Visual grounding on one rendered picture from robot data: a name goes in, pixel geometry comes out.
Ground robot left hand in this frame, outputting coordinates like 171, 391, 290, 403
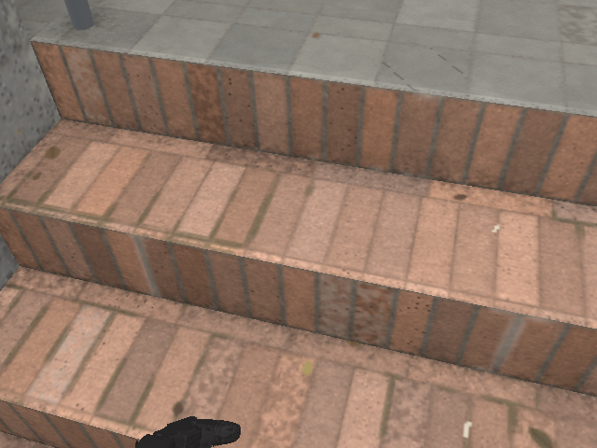
135, 416, 241, 448

